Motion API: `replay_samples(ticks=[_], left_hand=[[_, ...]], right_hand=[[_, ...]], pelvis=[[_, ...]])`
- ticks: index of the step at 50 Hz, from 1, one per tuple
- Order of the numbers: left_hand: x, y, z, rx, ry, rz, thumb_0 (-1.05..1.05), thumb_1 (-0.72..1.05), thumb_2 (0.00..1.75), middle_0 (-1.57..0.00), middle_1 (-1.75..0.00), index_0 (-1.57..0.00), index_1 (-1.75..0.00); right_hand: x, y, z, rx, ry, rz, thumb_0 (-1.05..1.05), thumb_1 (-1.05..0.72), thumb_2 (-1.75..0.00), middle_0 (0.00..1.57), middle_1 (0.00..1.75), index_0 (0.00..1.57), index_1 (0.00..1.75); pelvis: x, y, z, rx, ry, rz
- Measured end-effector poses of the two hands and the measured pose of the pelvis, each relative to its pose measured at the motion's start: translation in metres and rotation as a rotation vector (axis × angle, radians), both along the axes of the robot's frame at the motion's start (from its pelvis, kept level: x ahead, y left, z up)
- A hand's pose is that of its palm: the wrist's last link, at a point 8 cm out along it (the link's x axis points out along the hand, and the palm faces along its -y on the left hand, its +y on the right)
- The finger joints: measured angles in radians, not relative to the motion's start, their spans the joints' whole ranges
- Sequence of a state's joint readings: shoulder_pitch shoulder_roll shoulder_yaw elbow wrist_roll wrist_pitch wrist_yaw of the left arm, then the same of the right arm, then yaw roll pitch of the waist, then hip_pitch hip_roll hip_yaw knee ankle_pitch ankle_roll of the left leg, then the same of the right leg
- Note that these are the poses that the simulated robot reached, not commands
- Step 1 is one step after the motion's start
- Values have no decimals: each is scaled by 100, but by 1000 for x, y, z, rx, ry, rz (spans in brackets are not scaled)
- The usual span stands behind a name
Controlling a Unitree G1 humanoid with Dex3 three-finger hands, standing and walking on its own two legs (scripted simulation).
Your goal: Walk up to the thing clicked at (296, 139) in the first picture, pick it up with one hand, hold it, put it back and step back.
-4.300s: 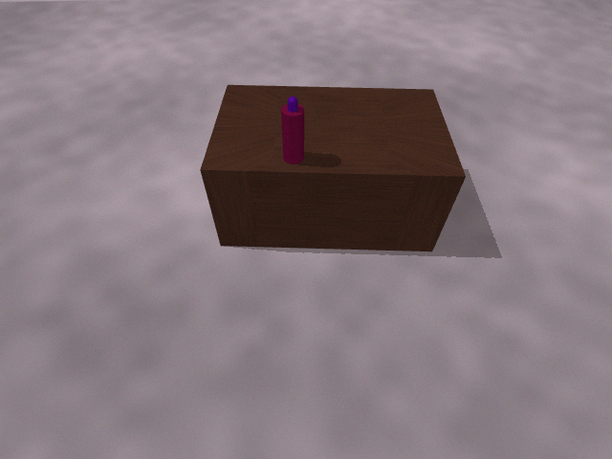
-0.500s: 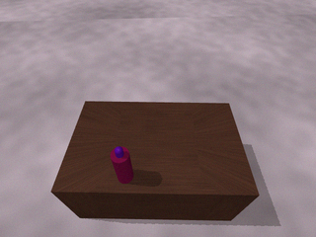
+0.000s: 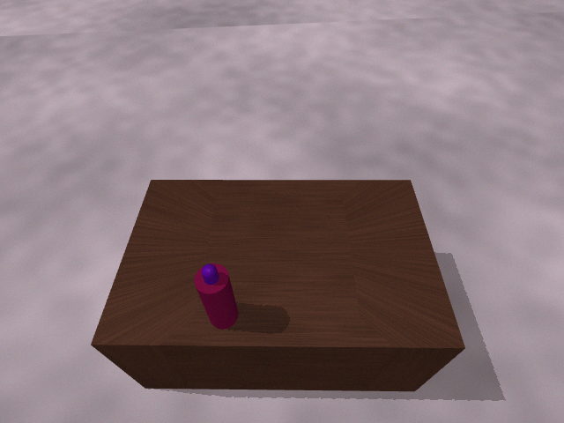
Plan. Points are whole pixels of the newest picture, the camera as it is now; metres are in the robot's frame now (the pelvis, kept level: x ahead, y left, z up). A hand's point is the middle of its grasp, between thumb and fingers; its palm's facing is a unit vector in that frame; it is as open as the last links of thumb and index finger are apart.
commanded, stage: walk up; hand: left
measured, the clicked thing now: (216, 294) +0.42 +0.17 -0.24
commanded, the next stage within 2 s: stand in 0.14 s
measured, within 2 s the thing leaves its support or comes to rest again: neither
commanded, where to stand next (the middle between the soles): +0.03 +0.02 m, yaw -1 degrees
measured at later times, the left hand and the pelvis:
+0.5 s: hand out of the picture +0.09 +0.25 -0.15, palm faces -0.02 -0.94 -0.34, open 7.4 cm; pelvis +0.01 -0.01 +0.00, yaw +0 degrees
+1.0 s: hand out of the picture +0.09 +0.24 -0.15, palm faces -0.03 -0.94 -0.34, open 7.4 cm; pelvis +0.01 -0.01 +0.00, yaw +0 degrees
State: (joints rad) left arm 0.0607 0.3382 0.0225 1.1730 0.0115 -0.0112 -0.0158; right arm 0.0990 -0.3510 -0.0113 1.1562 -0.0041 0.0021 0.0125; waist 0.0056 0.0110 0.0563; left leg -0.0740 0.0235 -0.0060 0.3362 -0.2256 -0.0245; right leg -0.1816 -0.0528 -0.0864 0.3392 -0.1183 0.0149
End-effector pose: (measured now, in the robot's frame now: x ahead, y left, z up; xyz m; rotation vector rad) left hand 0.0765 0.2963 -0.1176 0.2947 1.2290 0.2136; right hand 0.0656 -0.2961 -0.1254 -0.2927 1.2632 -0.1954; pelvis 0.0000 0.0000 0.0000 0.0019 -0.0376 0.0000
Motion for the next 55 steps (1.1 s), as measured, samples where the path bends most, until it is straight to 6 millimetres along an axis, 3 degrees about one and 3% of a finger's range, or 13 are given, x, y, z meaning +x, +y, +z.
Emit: replay_samples(ticks=[12, 36, 55], left_hand=[[16, -4, 1, -4, -32, -25, 1, 90, 90, -20, -30, -20, -30], [3, -6, 1, 9, 9, -20, 1, 90, 90, -20, -30, -20, -30], [8, -12, 2, 10, -10, -35, 1, 90, 90, -20, -30, -20, -30]], right_hand=[[4, -2, 4, -9, -20, 0, 1, -90, -90, 20, 30, 20, 30], [11, -9, 3, -6, -22, 16, 1, -90, -90, 20, 30, 20, 30], [6, -15, 3, -9, -24, 8, 1, -90, -90, 20, 30, 20, 30]], pelvis=[[3, -2, 0, 0, -2, -1], [9, -9, 1, -1, -2, -1], [9, -14, 0, 0, -6, -7]])
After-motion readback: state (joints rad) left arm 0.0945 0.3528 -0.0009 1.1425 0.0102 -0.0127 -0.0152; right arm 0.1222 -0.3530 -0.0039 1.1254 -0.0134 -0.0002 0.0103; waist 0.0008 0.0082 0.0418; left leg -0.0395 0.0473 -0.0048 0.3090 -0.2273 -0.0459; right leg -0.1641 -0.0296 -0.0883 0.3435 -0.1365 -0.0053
